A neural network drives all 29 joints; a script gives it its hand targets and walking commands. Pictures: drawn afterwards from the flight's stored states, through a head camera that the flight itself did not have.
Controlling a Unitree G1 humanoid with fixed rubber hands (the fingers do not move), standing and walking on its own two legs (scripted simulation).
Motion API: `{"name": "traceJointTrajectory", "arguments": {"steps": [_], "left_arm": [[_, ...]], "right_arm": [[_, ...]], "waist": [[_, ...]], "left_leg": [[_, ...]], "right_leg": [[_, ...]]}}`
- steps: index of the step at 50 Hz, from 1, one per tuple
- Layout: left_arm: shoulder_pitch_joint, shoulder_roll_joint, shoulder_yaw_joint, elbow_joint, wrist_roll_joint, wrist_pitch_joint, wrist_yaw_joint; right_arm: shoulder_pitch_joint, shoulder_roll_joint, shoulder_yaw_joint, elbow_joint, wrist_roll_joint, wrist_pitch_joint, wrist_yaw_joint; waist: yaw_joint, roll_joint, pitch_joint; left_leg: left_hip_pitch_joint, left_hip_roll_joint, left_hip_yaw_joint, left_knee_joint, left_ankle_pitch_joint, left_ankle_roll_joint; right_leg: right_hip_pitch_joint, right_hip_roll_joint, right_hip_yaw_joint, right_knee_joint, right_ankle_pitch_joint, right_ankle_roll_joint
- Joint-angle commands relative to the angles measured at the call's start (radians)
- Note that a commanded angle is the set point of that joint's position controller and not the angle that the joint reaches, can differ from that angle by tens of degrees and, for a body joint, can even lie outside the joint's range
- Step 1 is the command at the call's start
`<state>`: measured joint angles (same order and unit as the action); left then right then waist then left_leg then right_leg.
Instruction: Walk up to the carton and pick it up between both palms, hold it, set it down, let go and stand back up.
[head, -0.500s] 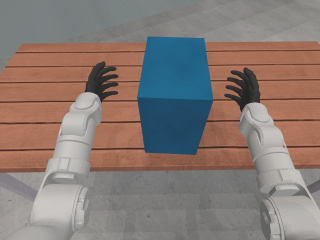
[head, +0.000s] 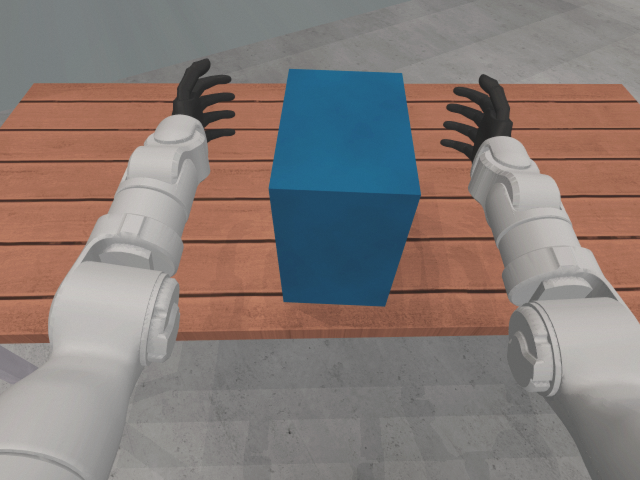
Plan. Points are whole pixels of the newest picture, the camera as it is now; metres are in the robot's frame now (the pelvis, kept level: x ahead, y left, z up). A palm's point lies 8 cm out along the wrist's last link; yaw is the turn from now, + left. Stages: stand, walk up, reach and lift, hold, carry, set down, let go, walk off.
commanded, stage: reach and lift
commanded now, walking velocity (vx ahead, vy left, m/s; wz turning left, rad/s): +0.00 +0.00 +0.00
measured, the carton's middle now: (339, 193) +0.52 -0.02 +0.03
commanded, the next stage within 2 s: none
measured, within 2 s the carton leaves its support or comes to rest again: neither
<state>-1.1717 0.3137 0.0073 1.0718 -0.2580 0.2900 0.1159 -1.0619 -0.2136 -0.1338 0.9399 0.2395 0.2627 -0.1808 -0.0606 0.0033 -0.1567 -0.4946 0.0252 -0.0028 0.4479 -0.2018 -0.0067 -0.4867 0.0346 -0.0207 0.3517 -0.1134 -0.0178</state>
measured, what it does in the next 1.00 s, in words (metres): stands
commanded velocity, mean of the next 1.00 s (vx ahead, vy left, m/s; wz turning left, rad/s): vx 0.00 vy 0.00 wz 0.00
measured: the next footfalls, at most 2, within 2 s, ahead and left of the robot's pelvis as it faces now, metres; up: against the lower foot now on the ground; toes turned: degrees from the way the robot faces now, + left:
none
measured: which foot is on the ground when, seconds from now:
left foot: down 0.00-1.00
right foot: down 0.00-1.00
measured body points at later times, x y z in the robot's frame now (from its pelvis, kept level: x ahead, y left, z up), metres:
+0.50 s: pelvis +0.00 -0.01 +0.00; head +0.08 +0.01 +0.44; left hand +0.51 +0.16 +0.12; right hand +0.48 -0.18 +0.11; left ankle +0.00 +0.12 -0.74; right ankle +0.02 -0.11 -0.74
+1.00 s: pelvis -0.01 +0.00 -0.02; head +0.12 +0.01 +0.41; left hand +0.49 +0.15 +0.03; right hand +0.47 -0.15 +0.03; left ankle +0.00 +0.12 -0.74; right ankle +0.02 -0.11 -0.74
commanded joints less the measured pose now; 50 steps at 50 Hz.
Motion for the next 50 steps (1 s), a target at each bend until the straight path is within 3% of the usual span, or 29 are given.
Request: {"name": "traceJointTrajectory", "arguments": {"steps": [1, 3, 5, 8, 11, 12, 14, 15, 17, 18, 21, 23, 27, 30, 33, 35, 36, 40, 45, 47, 50], "left_arm": [[-0.704, 0.181, 0.013, -0.163, 0.001, -0.103, -0.005], [-0.722, 0.185, 0.017, -0.093, 0.02, -0.113, -0.014], [-0.743, 0.179, 0.006, -0.115, 0.012, -0.125, -0.007], [-0.731, 0.191, 0.026, -0.077, 0.018, -0.148, -0.015], [-0.699, 0.186, 0.029, 0.051, 0.037, -0.181, -0.024], [-0.708, 0.182, 0.036, 0.006, 0.043, -0.196, -0.024], [-0.692, 0.164, 0.034, 0.046, 0.05, -0.228, -0.033], [-0.719, 0.173, 0.037, 0.041, 0.054, -0.24, -0.036], [-0.708, 0.17, 0.049, 0.052, 0.06, -0.282, -0.038], [-0.683, 0.152, 0.054, 0.058, 0.072, -0.295, -0.038], [-0.671, 0.158, 0.078, 0.046, 0.096, -0.323, -0.04], [-0.657, 0.132, 0.057, 0.063, 0.087, -0.357, -0.047], [-0.677, 0.122, 0.061, -0.028, 0.084, -0.424, -0.04], [-0.631, 0.116, 0.085, 0.094, 0.099, -0.458, -0.056], [-0.588, 0.109, 0.117, 0.1, 0.137, -0.505, -0.059], [-0.575, 0.114, 0.135, 0.113, 0.145, -0.54, -0.064], [-0.566, 0.102, 0.145, 0.107, 0.158, -0.567, -0.063], [-0.584, 0.1, 0.152, 0.08, 0.153, -0.608, -0.057], [-0.593, 0.057, 0.123, 0.078, 0.155, -0.606, -0.043], [-0.598, 0.025, 0.123, 0.078, 0.166, -0.593, -0.037], [-0.583, 0.022, 0.16, 0.093, 0.197, -0.589, -0.042]], "right_arm": [[-0.667, -0.185, -0.022, -0.19, -0.029, -0.076, -0.006], [-0.702, -0.189, -0.034, -0.161, -0.049, -0.077, -0.008], [-0.711, -0.194, -0.049, -0.163, -0.044, -0.09, -0.009], [-0.706, -0.176, -0.041, -0.159, -0.053, -0.097, -0.009], [-0.677, -0.153, -0.04, -0.06, -0.082, -0.106, -0.007], [-0.671, -0.15, -0.062, -0.098, -0.087, -0.121, -0.01], [-0.656, -0.123, -0.075, -0.081, -0.114, -0.142, -0.008], [-0.653, -0.116, -0.086, -0.074, -0.127, -0.149, -0.009], [-0.628, -0.097, -0.098, -0.079, -0.151, -0.168, -0.007], [-0.605, -0.084, -0.098, -0.06, -0.157, -0.178, -0.004], [-0.601, -0.073, -0.117, -0.116, -0.178, -0.217, -0.001], [-0.566, -0.041, -0.11, -0.113, -0.181, -0.239, 0.011], [-0.559, -0.05, -0.157, -0.189, -0.241, -0.303, 0.016], [-0.515, -0.015, -0.155, -0.137, -0.277, -0.323, 0.018], [-0.47, 0.009, -0.152, -0.119, -0.294, -0.369, 0.02], [-0.484, 0.032, -0.148, -0.115, -0.296, -0.403, 0.019], [-0.475, 0.047, -0.144, -0.155, -0.294, -0.424, 0.02], [-0.497, 0.064, -0.132, -0.227, -0.311, -0.473, 0.019], [-0.458, 0.041, -0.145, -0.14, -0.309, -0.479, 0.032], [-0.45, 0.032, -0.16, -0.083, -0.321, -0.474, 0.033], [-0.462, 0.063, -0.154, -0.085, -0.328, -0.476, 0.033]], "waist": [[-0.033, 0.067, -0.922], [-0.029, 0.07, -0.881], [-0.034, 0.097, -0.948], [-0.025, 0.06, -0.947], [-0.03, 0.067, -0.86], [-0.032, 0.085, -0.907], [-0.041, 0.062, -0.889], [-0.04, 0.082, -0.886], [-0.04, 0.048, -0.874], [-0.035, 0.088, -0.881], [-0.02, 0.113, -0.937], [-0.023, 0.118, -0.961], [-0.034, 0.133, -1.124], [-0.042, 0.066, -1.064], [-0.019, 0.072, -1.107], [-0.005, 0.05, -1.115], [0.007, 0.068, -1.154], [0.007, 0.038, -1.289], [-0.008, 0.096, -1.245], [-0.022, 0.098, -1.23], [-0.003, 0.066, -1.217]], "left_leg": [[0.335, -0.024, 0.007, 0.036, 0.445, -0.06], [0.316, -0.025, 0.008, 0.023, 0.417, -0.061], [0.363, -0.021, 0.007, 0.025, 0.47, -0.068], [0.318, -0.027, 0.013, 0.023, 0.468, -0.06], [0.224, -0.032, 0.015, -0.009, 0.389, -0.049], [0.245, -0.036, 0.019, -0.013, 0.405, -0.053], [0.248, -0.033, 0.016, 0.0, 0.426, -0.049], [0.256, -0.035, 0.023, -0.006, 0.413, -0.053], [0.212, -0.038, 0.026, -0.017, 0.38, -0.049], [0.209, -0.038, 0.022, -0.014, 0.422, -0.054], [0.223, -0.041, 0.031, -0.007, 0.437, -0.058], [0.201, -0.042, 0.038, -0.002, 0.416, -0.057], [0.25, -0.034, 0.044, 0.055, 0.518, -0.077], [0.193, -0.031, 0.049, 0.046, 0.464, -0.058], [0.123, -0.036, 0.062, 0.06, 0.505, -0.053], [0.035, -0.037, 0.067, 0.05, 0.448, -0.053], [0.018, -0.041, 0.07, 0.06, 0.46, -0.052], [-0.028, -0.045, 0.08, 0.073, 0.491, -0.043], [0.107, -0.025, 0.08, 0.099, 0.545, -0.068], [0.178, -0.012, 0.068, 0.115, 0.577, -0.073], [0.176, -0.015, 0.075, 0.137, 0.573, -0.064]], "right_leg": [[0.42, 0.002, -0.025, 0.075, 0.581, 0.031], [0.422, -0.003, -0.026, 0.072, 0.564, 0.033], [0.387, 0.005, -0.033, 0.072, 0.573, 0.033], [0.439, 0.001, -0.024, 0.077, 0.602, 0.037], [0.479, -0.013, -0.013, 0.083, 0.565, 0.037], [0.488, -0.014, -0.017, 0.081, 0.568, 0.038], [0.437, -0.012, -0.022, 0.08, 0.572, 0.043], [0.44, -0.013, -0.023, 0.078, 0.562, 0.038], [0.472, -0.02, -0.019, 0.085, 0.556, 0.038], [0.474, -0.021, -0.02, 0.101, 0.599, 0.039], [0.473, -0.028, -0.017, 0.096, 0.588, 0.038], [0.444, -0.029, -0.024, 0.104, 0.559, 0.04], [0.419, -0.024, -0.036, 0.142, 0.621, 0.037], [0.392, -0.028, -0.037, 0.144, 0.587, 0.052], [0.472, -0.033, -0.013, 0.187, 0.688, 0.054], [0.51, -0.041, -0.01, 0.207, 0.676, 0.057], [0.531, -0.044, -0.002, 0.219, 0.691, 0.063], [0.587, -0.045, 0.006, 0.266, 0.789, 0.073], [0.406, -0.023, -0.021, 0.235, 0.655, 0.054], [0.327, -0.016, -0.03, 0.216, 0.607, 0.043], [0.316, -0.017, -0.029, 0.203, 0.615, 0.042]]}}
